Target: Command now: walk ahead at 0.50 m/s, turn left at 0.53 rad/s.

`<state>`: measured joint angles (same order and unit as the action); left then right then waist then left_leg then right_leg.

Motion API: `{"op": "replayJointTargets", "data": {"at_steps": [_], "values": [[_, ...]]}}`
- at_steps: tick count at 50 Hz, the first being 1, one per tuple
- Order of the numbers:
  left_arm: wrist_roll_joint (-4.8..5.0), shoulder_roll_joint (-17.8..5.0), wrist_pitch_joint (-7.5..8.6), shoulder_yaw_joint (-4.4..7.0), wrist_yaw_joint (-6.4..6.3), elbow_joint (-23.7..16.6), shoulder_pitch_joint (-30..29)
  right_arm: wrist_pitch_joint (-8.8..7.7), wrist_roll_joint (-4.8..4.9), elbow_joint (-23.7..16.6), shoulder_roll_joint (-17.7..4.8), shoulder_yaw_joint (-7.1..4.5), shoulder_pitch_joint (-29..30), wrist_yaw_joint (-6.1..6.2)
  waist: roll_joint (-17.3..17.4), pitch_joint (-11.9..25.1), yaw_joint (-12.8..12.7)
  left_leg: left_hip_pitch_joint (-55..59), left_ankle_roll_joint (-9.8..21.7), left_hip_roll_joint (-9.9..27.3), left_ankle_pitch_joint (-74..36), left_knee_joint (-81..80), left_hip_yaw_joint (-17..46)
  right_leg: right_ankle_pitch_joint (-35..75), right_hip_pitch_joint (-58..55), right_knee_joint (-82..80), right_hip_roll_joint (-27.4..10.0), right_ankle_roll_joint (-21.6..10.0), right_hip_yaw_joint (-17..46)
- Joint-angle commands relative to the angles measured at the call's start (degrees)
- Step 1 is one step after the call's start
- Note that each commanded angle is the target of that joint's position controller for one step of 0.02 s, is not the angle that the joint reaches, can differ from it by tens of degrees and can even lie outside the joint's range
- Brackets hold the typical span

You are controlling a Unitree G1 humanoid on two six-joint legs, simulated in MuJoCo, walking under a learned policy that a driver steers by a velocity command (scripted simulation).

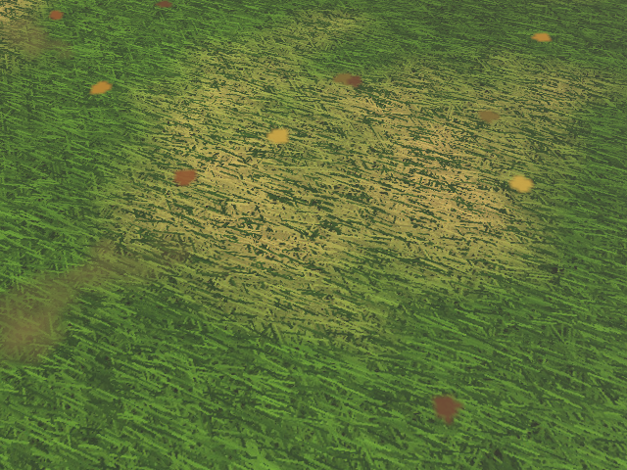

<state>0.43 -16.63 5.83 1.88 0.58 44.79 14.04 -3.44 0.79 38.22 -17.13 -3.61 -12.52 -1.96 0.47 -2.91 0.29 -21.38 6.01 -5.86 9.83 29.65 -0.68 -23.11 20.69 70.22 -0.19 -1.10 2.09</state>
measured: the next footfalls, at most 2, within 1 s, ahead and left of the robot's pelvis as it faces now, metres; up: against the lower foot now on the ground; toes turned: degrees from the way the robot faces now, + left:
right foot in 0.32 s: +0.38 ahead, -0.15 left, +0.00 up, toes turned +16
left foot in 0.82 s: +0.56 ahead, +0.17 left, +0.00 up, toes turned +17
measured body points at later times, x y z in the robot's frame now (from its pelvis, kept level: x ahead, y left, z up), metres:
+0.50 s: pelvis +0.29 -0.06 +0.01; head +0.32 -0.07 +0.46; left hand +0.31 +0.23 -0.09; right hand +0.48 -0.29 -0.10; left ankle +0.22 +0.07 -0.64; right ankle +0.34 -0.16 -0.73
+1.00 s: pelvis +0.53 +0.06 +0.01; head +0.55 +0.08 +0.46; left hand +0.55 +0.36 -0.11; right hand +0.71 -0.18 -0.08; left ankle +0.52 +0.16 -0.73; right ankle +0.55 -0.09 -0.65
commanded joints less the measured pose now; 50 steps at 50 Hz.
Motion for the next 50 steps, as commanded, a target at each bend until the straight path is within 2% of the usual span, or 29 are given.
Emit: {"op": "replayJointTargets", "data": {"at_steps": [1, 4, 7, 9, 11, 13, 15, 16, 17, 18, 19, 20, 21, 23, 24, 27, 30, 34, 37, 39, 40, 41, 42, 43, 44, 45, 46, 47, 50], "values": [[-0.98, -7.7, 1.45, 2.07, 0.08, -6.4, -2.2, -0.45, -0.56, -4.3, -6.1, -1.65, -1.6, 0.73, -0.8, 4.6, -0.8, 15.1, 12.3, 15.6, -13.4, -15.6, 22.6, 3.8, 16.2, -4.3, -5.0, 1.8, 3.3], [-1.41, -5.3, -0.09, 1.26, -0.51, -7.1, -2.7, -0.48, -0.16, -3.9, -8.1, -2.24, -1.3, 1.73, 1.2, 3.3, -1.5, 6.5, 11.7, 12.9, -18.5, -16.9, 16.5, 7.8, 13.0, -14.6, -4.8, 5.4, 0.7], [-1.32, -3.0, -0.06, 0.17, -0.42, -8.8, -9.9, 0.27, 0.39, -2.8, -9.6, -2.79, -3.4, 2.67, 3.5, 3.0, 1.6, 2.3, 7.9, 8.9, -12.8, -15.3, 12.2, 21.9, 7.5, -29.9, -2.0, 6.4, -0.6], [-0.54, -3.8, 0.25, 0.39, -0.04, -9.6, -13.1, 0.8, 0.43, -1.9, -10.0, -2.93, -6.1, 2.79, 4.6, 3.9, 3.5, 3.6, 6.4, 9.4, -8.1, -14.0, 14.3, 27.4, 4.9, -35.6, 0.0, 6.5, -0.3], [0.02, -5.4, 0.64, 1.06, 0.27, -10.1, -13.9, 1.1, 0.83, -1.3, -9.5, -2.89, -7.3, 2.86, 5.5, 4.3, 3.5, 6.8, 5.4, 11.0, -3.6, -11.3, 18.2, 26.5, 4.1, -39.2, 0.2, 5.6, 1.7], [0.26, -7.3, 1.13, 2.06, 0.47, -10.0, -12.5, 1.21, 0.77, -1.3, -9.1, -2.87, -7.0, 3.01, 6.8, 4.5, 2.0, 9.7, 4.3, 12.9, -0.9, -7.8, 22.3, 22.6, 2.4, -40.7, -0.2, 3.9, 3.0], [0.11, -8.8, 1.63, 3.34, 0.23, -8.3, -5.7, 1.29, 0.4, -1.9, -7.2, -2.35, -5.8, 2.93, 7.3, 6.1, -2.1, 9.0, 2.0, 11.3, -1.4, -1.5, 22.7, 19.6, -6.4, -43.2, -0.7, 1.0, 2.0], [-0.89, -11.2, 1.96, 4.24, -0.17, -7.7, 1.4, 1.08, -0.08, -2.6, -3.7, -1.11, -6.0, 2.66, 3.6, 11.9, -5.3, 5.1, -0.1, 8.0, 1.6, 11.0, 19.2, 16.3, -17.8, -43.1, -7.3, -2.2, 7.8], [-1.93, -16.3, 1.43, 5.39, -0.26, -6.6, 7.5, 0.5, 0.18, -3.5, 1.1, 0.38, -14.2, 2.59, -12.2, 20.3, -3.0, -10.9, -4.4, 0.0, 20.4, 31.0, 11.0, 7.6, -36.9, -46.3, -20.6, -10.7, 30.3], [-0.64, -15.0, 0.86, 5.44, 0.44, -4.5, 10.5, 0.2, 1.6, -3.4, -2.4, 0.17, -15.9, 2.62, -19.4, 20.6, -3.4, -22.8, -5.3, 2.0, 24.9, 42.2, 10.3, -11.5, -39.3, -53.1, -24.6, -14.2, 48.5], [-0.29, -10.3, 0.75, 4.26, 0.42, -5.4, 7.5, 0.41, 1.83, -2.5, -7.0, -1.02, -11.1, 2.78, -11.2, 12.8, -5.0, -25.1, -5.4, 4.6, 19.2, 46.0, 11.4, -16.0, -33.0, -55.1, -21.6, -11.9, 42.1], [-0.61, -8.2, 0.37, 3.51, 0.33, -5.7, 4.4, 0.65, 0.94, -3.6, -7.9, -1.26, -5.8, 2.89, -6.8, 7.5, -5.0, -24.3, -5.4, 6.3, 14.8, 45.5, 8.9, -8.6, -26.0, -54.8, -18.9, -9.9, 32.7], [-1.11, -6.8, 0.19, 2.91, 0.42, -5.6, 2.4, 0.58, -0.03, -4.4, -7.2, -1.19, -2.6, 2.86, -4.8, 4.3, -4.3, -22.8, -5.2, 7.7, 12.0, 42.8, 8.6, -0.4, -19.9, -55.2, -16.4, -9.7, 26.3], [-1.34, -4.9, 0.33, 2.25, 0.21, -4.8, 0.8, 0.45, 0.16, -4.6, -5.2, -1.04, -2.7, 2.3, -7.2, 2.7, -1.9, -18.1, -4.9, 9.8, 8.9, 37.5, 8.2, 9.1, -14.4, -57.1, -12.9, -9.4, 18.5], [-0.99, -4.5, 0.49, 2.19, 0.19, -4.2, 1.1, 0.48, 0.29, -4.3, -4.1, -0.79, -3.2, 2.07, -7.7, 3.1, -1.4, -17.2, -5.0, 10.0, 8.7, 35.3, 7.3, 11.9, -14.0, -57.9, -12.3, -9.9, 16.4], [-0.15, -7.0, 0.65, 2.84, 0.04, -2.5, 2.5, 0.3, -0.44, -5.3, -2.1, 0.2, 0.2, 1.75, -6.0, 2.2, -1.6, -18.2, -5.8, 10.9, 5.6, 26.1, 5.1, 19.7, -13.9, -60.2, -13.1, -12.0, 12.3], [0.26, -8.7, 0.07, 3.16, -0.11, -1.3, 3.4, -0.42, -0.39, -6.1, -0.8, 1.08, 5.2, 1.13, -5.1, 1.7, -3.2, -15.7, -6.2, 11.0, -3.0, 15.0, 3.2, 22.7, -13.7, -61.2, -12.0, -11.2, 7.4], [0.96, -9.9, -0.78, 3.19, -0.02, 1.0, 7.1, -0.96, 0.32, -7.4, -1.2, 1.1, 11.5, 0.36, -5.1, 0.5, -5.5, -11.3, -6.1, 9.1, -8.9, 5.5, 1.1, 23.9, -15.0, -60.5, -12.1, -9.8, 4.6], [1.42, -10.4, -1.79, 3.27, -0.13, 2.6, 9.0, -1.48, 0.45, -8.7, -2.2, 0.63, 13.9, -0.23, -5.3, -0.5, -4.9, -9.3, -4.3, 8.0, -5.7, 1.1, 1.2, 27.0, -18.3, -57.8, -14.0, -8.8, 6.4], [1.56, -11.5, -2.4, 3.46, -0.44, 2.7, 7.6, -1.87, 0.11, -7.2, -4.4, -0.65, 7.7, -0.08, -5.2, 2.6, -0.2, 1.5, -2.5, 6.0, -5.4, -3.2, -0.1, 37.1, -17.8, -50.8, -12.8, -7.1, 5.4], [1.25, -10.4, -2.33, 3.0, -0.48, 2.5, 7.5, -1.8, -0.35, -4.9, -7.0, -2.06, 0.1, 0.49, -4.2, 7.7, 3.5, 13.8, -1.1, 6.4, -6.4, -3.5, 0.1, 40.7, -14.2, -41.7, -9.9, -5.6, 3.3], [-0.22, -6.7, -1.94, 1.53, -0.45, 0.5, 6.4, -1.51, -1.44, -3.5, -11.4, -3.38, -10.4, 1.33, 1.5, 16.6, 8.0, 30.8, 2.6, 17.5, -7.4, -1.3, 11.3, 26.6, -3.0, -24.5, -6.2, -3.0, 0.9], [0.19, -0.7, -0.98, -0.28, -0.44, -0.5, 13.3, -0.86, -1.82, -2.7, -15.0, -3.93, -12.6, 1.39, 16.6, 24.0, 4.8, 45.2, 10.5, 30.7, 2.6, -6.8, 34.9, -8.3, 16.3, -5.8, 1.8, 0.2, -0.6], [1.53, -7.0, -0.56, 1.32, -0.39, 0.4, 10.4, -0.74, -1.32, -2.5, -9.5, -2.71, -12.8, 1.34, 10.7, 21.2, 7.0, 41.5, 10.0, 29.4, 11.0, -10.5, 38.0, -9.5, 22.0, 1.2, -0.4, 0.3, 5.2], [2.38, -9.1, -0.46, 2.22, -0.31, -1.0, 6.1, -0.91, -0.83, -2.2, -7.4, -1.88, -9.5, 1.4, 8.7, 13.0, 6.2, 35.0, 7.9, 27.5, 9.8, -11.8, 29.4, -4.5, 24.8, 2.3, -2.6, 0.0, 4.6], [1.99, -8.3, -0.66, 2.19, -0.49, -1.3, 3.9, -1.13, -0.88, -2.0, -5.7, -1.32, -5.9, 1.28, 6.2, 9.3, 4.5, 28.3, 6.7, 24.9, 5.8, -13.5, 23.3, 0.1, 23.2, 0.7, -4.7, 0.3, 3.5], [1.26, -7.7, -1.1, 2.39, -0.57, -1.5, 2.9, -1.43, -1.06, -1.8, -4.0, -0.9, -3.2, 1.04, 5.9, 6.1, 2.9, 22.8, 6.1, 23.0, 2.0, -15.6, 18.6, 3.1, 21.6, -1.7, -6.0, 0.7, 3.4], [1.18, -6.6, -1.86, 2.47, -0.56, -1.1, 4.0, -1.91, -1.48, -1.5, -3.1, -0.73, -1.4, 0.95, 6.7, 4.8, 1.0, 18.4, 5.5, 21.6, -1.0, -17.7, 14.7, 5.4, 18.2, -3.0, -7.1, 1.0, 3.9], [1.23, -3.4, -3.66, 2.13, -0.56, -1.5, 3.9, -3.23, -1.47, 0.3, -3.5, -1.36, 0.5, 1.06, 4.7, 2.3, -1.1, 13.4, 5.8, 21.4, -9.1, -21.4, 7.3, 9.0, 16.6, -5.8, -7.5, 2.1, 3.9]]}}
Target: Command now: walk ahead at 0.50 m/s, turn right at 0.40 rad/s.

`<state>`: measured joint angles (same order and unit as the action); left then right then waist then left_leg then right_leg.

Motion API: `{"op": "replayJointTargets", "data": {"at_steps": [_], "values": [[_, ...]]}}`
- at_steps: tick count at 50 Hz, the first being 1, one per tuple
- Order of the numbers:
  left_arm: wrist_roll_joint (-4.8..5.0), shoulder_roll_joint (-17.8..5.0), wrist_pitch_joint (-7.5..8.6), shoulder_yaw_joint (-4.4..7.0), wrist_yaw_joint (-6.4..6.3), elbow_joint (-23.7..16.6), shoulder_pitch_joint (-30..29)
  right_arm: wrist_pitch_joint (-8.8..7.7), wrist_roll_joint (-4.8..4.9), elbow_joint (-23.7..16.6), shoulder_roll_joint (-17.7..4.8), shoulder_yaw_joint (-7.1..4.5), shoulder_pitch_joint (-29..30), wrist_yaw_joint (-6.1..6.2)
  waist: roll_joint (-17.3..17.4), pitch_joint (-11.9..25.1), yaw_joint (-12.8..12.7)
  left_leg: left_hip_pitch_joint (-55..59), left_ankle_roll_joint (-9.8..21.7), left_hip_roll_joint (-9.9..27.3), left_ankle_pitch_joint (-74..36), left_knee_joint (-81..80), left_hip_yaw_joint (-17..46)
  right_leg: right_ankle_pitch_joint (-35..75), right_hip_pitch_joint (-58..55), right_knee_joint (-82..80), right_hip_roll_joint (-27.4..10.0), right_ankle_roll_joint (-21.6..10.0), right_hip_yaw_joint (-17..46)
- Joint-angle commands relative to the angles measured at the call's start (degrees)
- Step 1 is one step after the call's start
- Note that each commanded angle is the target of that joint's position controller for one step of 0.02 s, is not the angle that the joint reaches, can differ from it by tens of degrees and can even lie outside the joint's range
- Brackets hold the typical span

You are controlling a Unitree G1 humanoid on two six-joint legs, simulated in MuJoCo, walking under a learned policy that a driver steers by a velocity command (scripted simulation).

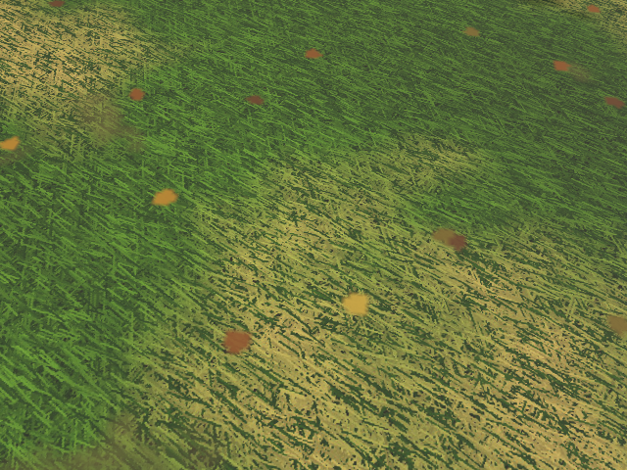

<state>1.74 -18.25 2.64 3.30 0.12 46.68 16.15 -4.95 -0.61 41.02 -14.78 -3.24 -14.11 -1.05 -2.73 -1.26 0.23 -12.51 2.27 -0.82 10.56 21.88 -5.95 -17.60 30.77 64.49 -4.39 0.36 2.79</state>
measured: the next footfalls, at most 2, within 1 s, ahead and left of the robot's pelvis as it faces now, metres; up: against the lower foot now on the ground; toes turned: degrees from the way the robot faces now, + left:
right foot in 0.28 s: +0.30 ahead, -0.16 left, +0.00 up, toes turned -7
left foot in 0.62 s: +0.29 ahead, +0.09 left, +0.00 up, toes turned -7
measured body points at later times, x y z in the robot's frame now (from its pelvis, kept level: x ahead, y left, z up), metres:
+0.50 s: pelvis +0.18 -0.05 -0.01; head +0.22 -0.07 +0.44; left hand +0.37 +0.18 -0.12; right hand +0.25 -0.34 -0.14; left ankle +0.20 +0.11 -0.70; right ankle +0.26 -0.15 -0.74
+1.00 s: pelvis +0.25 -0.03 -0.01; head +0.26 -0.03 +0.44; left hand +0.38 +0.22 -0.14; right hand +0.29 -0.29 -0.15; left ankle +0.25 +0.10 -0.74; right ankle +0.26 -0.15 -0.74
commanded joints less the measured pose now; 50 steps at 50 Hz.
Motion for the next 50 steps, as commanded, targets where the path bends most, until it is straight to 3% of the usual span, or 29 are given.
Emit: {"op": "replayJointTargets", "data": {"at_steps": [1, 5, 7, 9, 11, 13, 14, 15, 16, 17, 18, 19, 20, 22, 23, 28, 30, 31, 32, 33, 34, 35, 38, 41, 50], "values": [[-0.26, -1.5, -0.74, 0.7, -0.11, -4.0, 0.6, -1.9, -0.21, -1.9, -6.4, -2.01, 1.9, 0.35, 7.1, 0.1, -1.1, 4.5, 9.6, 16.5, -11.7, -14.2, 10.5, 5.5, 7.7, -2.0, -3.4, 1.0, 3.5], [-1.04, 0.2, -0.32, -0.04, 1.0, -6.2, -5.7, -1.44, -0.13, 0.1, -8.2, -2.5, 1.6, 1.18, 5.3, -2.3, 0.1, 3.3, 8.2, 13.7, -21.1, -13.8, 1.3, 17.2, 4.9, -17.7, -2.0, 0.7, 1.1], [-1.66, 1.2, 0.19, -0.57, 1.79, -7.9, -9.8, -0.84, 0.34, 1.4, -9.3, -2.7, -0.3, 1.61, 5.0, -2.3, 1.6, 3.5, 7.6, 13.5, -27.9, -12.1, -1.0, 20.7, 1.0, -24.6, -0.1, 0.2, -1.8], [-1.61, 0.3, 0.31, -0.31, 2.42, -9.0, -11.4, -0.19, 1.13, 2.8, -10.6, -2.99, -1.8, 1.76, 5.9, -1.1, 1.7, 7.0, 6.9, 14.8, -30.4, -9.6, -0.9, 20.6, -0.9, -28.4, 0.9, -0.8, -1.9], [-1.9, -1.6, 0.29, 0.35, 2.74, -9.5, -11.0, 0.53, 2.02, 3.8, -11.7, -3.36, -1.7, 1.93, 7.1, 0.1, 0.5, 10.7, 5.7, 15.9, -33.4, -5.2, -0.3, 16.8, -2.7, -31.3, 2.2, -2.5, -2.2], [-2.48, -4.5, 0.47, 1.97, 2.45, -7.4, -3.5, 1.25, 2.43, 4.4, -11.8, -3.32, -0.7, 2.26, 6.4, 4.7, -4.1, 11.0, 2.9, 13.3, -37.7, 6.5, -1.7, 19.8, -14.1, -36.9, 5.4, -4.9, -4.2], [-2.61, -8.6, 0.39, 3.26, 1.65, -6.5, 0.2, 1.24, 1.36, 4.5, -10.1, -2.67, -3.6, 2.35, 2.0, 8.5, -4.9, 6.3, -0.2, 9.6, -30.2, 16.6, -3.7, 39.2, -24.0, -37.5, 3.2, -6.3, -1.6], [-4.19, -12.7, -0.1, 3.58, 0.56, -6.9, 3.3, 0.78, -0.97, 3.3, -5.7, -0.83, -8.3, 1.86, -9.8, 16.9, -3.3, -11.7, -4.3, 3.5, 5.6, 36.9, -3.7, 67.8, -44.7, -30.9, -11.2, -15.1, 15.3], [-3.68, -8.5, -0.13, 1.68, 0.67, -7.0, 2.5, 0.85, -0.07, 5.4, -3.6, 0.53, -13.1, 1.01, -10.6, 28.4, -1.9, -14.9, -6.0, 0.6, 31.6, 48.0, 7.7, 69.8, -48.7, -33.7, -20.2, -23.7, 28.0], [-2.71, -6.1, -0.51, 1.13, 1.32, -7.3, 0.4, 1.6, 1.94, 6.0, -8.6, -0.9, -9.6, 0.69, -4.1, 25.9, -3.4, -15.2, -5.8, 3.1, 30.3, 49.5, 11.7, 59.0, -42.7, -36.5, -16.5, -21.8, 22.8], [-2.06, -4.9, -0.51, 0.83, 1.55, -7.1, -3.6, 2.31, 2.59, 4.8, -8.5, -0.92, -4.8, 0.98, -2.6, 17.6, -2.6, -19.3, -5.5, 4.7, 28.1, 47.8, 10.1, 48.8, -36.7, -38.4, -13.4, -18.8, 17.7], [-1.85, -3.4, -0.48, 0.35, 1.59, -6.9, -6.8, 3.19, 1.83, 4.9, -7.9, -0.96, -2.3, 1.85, -0.1, 12.0, -1.6, -20.0, -5.6, 5.9, 25.3, 44.1, 9.5, 40.8, -29.3, -40.9, -11.3, -16.5, 15.0], [-2.08, -2.8, -0.59, 0.15, 1.47, -6.9, -9.5, 4.31, 1.11, 5.2, -8.0, -1.22, -2.1, 2.68, -0.7, 9.3, 0.1, -16.0, -5.9, 6.8, 21.9, 40.2, 9.6, 34.6, -21.6, -43.5, -9.6, -15.0, 12.4], [-3.38, -3.8, -0.82, 0.69, 1.19, -6.7, -12.4, 5.75, 0.74, 6.5, -6.4, -1.02, -4.8, 3.45, -3.6, 8.1, 2.3, -8.4, -6.6, 5.8, 16.9, 34.7, 8.1, 27.3, -12.9, -47.1, -7.7, -14.4, 9.6], [-3.57, -3.4, -0.76, 0.64, 0.96, -6.4, -13.1, 6.01, 0.6, 6.9, -5.7, -0.89, -5.3, 3.79, -3.9, 8.4, 2.5, -6.3, -6.7, 5.6, 15.9, 31.7, 7.9, 25.4, -11.5, -47.8, -7.3, -14.5, 8.6], [-2.91, -2.5, -1.34, 0.29, -0.24, -3.9, -13.5, 6.23, 0.3, 7.8, -5.1, -0.55, -2.0, 3.67, -4.1, 7.6, 1.6, 1.0, -5.0, 4.7, 4.7, 16.4, 7.0, 2.4, -9.3, -49.7, -5.8, -12.0, 7.8], [-2.37, -0.9, -1.71, -0.32, -0.33, -2.7, -13.1, 5.93, -0.69, 8.6, -4.6, -0.38, -2.3, 3.15, -2.8, 5.3, 2.5, 5.8, -3.4, 3.8, -0.3, 8.0, 5.9, -8.9, -6.5, -49.1, -3.4, -8.2, 7.0], [-2.56, 0.4, -1.72, -0.75, -0.25, -1.5, -11.2, 5.72, -1.31, 8.1, -5.6, -0.36, -1.7, 3.08, -0.7, 3.3, 2.0, 6.3, -2.0, 6.5, -1.9, 3.9, 9.1, -12.1, -5.4, -47.6, -1.6, -5.3, 6.2], [-2.82, -0.2, -1.73, -0.42, -0.2, -1.2, -8.7, 5.62, -0.85, 7.5, -9.9, -1.12, 0.4, 3.35, 5.1, 0.6, -1.2, 1.6, 0.0, 9.4, 3.2, 2.0, 11.9, -11.2, -6.2, -45.1, 2.0, -2.9, 3.1], [-2.79, 0.2, -1.92, -0.43, -0.46, -1.0, -9.3, 5.35, -0.45, 8.4, -8.8, -1.1, 1.8, 3.17, 10.0, -0.5, -1.8, -7.4, 0.9, 8.4, 15.8, -0.9, 12.1, -5.1, -13.1, -42.9, 4.2, -1.3, -0.2], [-2.84, -0.4, -2.07, -0.32, -0.74, -0.8, -10.3, 4.77, -0.68, 8.4, -6.3, -0.4, 3.1, 2.99, 10.5, -1.3, -1.5, -11.0, 0.0, 7.5, 19.2, -3.1, 11.9, -0.6, -17.6, -40.6, 4.1, -1.1, -0.4], [-2.73, -0.3, -2.27, -0.22, -1.0, -0.3, -10.0, 4.22, -0.92, 8.8, -5.4, -0.06, 3.9, 2.9, 11.0, -1.1, -1.9, -11.9, -1.2, 7.2, 17.7, -3.7, 11.5, 2.1, -19.8, -39.7, 3.8, -1.5, -0.5], [-2.79, -0.7, -2.56, 0.03, -1.27, 1.8, -8.9, 2.86, -0.15, 10.2, -5.2, 0.15, 2.7, 2.78, 7.4, 0.2, -1.1, -6.8, -2.5, 5.9, 7.6, -0.9, 9.8, 6.8, -19.4, -39.9, 3.1, -2.6, 0.3], [-2.34, -0.3, -2.25, 0.03, -1.09, 3.3, -9.3, 2.83, 0.2, 11.8, -5.4, 0.22, 1.0, 2.98, 4.9, 1.9, -0.1, -2.8, -2.0, 5.3, 0.4, 1.2, 8.9, 12.1, -19.6, -39.7, 2.9, -2.5, 0.1], [-1.81, -0.9, -2.95, 0.23, -1.8, 8.2, -8.8, 3.67, 0.4, 14.9, -4.7, 0.58, 1.4, 2.92, 2.6, 2.7, 0.1, 0.4, -1.6, 4.1, -7.3, 1.8, 7.5, 19.1, -22.3, -39.0, 2.6, -2.1, -0.2]]}}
